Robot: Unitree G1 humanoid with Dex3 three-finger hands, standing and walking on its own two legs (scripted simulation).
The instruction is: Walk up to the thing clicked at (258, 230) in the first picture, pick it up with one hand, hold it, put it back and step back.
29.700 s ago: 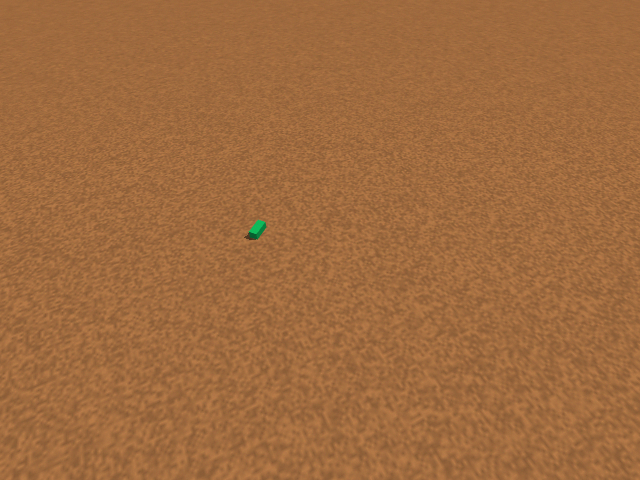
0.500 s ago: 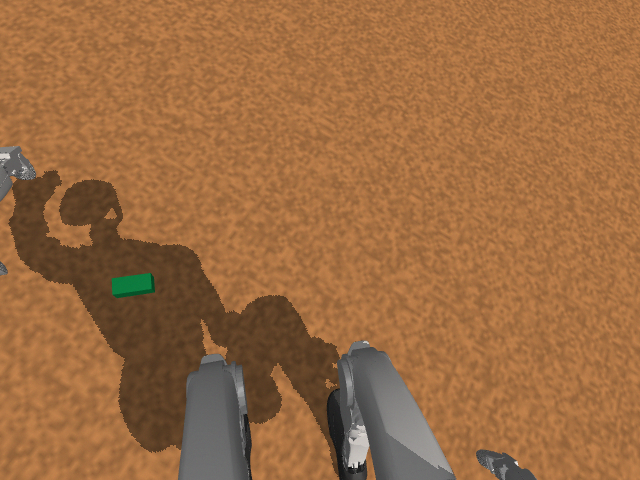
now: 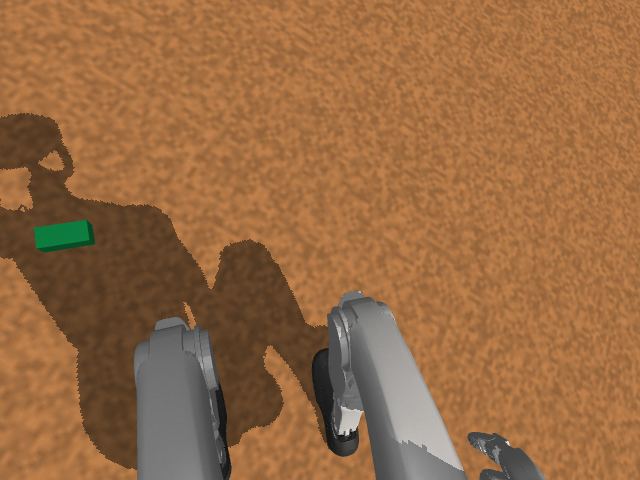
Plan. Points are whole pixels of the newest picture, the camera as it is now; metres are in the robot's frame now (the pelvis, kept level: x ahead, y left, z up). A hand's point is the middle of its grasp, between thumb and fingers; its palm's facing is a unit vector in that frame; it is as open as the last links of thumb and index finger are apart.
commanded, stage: approach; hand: left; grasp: from above
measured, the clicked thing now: (65, 236) +0.49 +0.36 -0.43
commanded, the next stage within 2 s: rest palm in 0.58 s
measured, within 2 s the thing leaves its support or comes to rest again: neither
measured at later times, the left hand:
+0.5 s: hand (59, 224) +0.48 +0.33 -0.33, palm faces -0.48 -0.09 -0.87, open 13.2 cm
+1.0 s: hand (47, 242) +0.46 +0.35 -0.34, palm faces -0.51 -0.12 -0.85, open 13.8 cm
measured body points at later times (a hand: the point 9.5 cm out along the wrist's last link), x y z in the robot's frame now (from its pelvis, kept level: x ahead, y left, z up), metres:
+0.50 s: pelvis +0.00 -0.01 -0.12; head +0.29 +0.09 +0.21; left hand +0.50 +0.34 -0.28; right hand +0.03 -0.28 -0.20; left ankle +0.08 +0.11 -0.41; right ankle +0.10 -0.14 -0.41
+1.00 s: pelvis +0.00 -0.01 -0.13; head +0.27 +0.10 +0.20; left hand +0.48 +0.36 -0.29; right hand +0.07 -0.29 -0.20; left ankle +0.08 +0.11 -0.41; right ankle +0.10 -0.14 -0.41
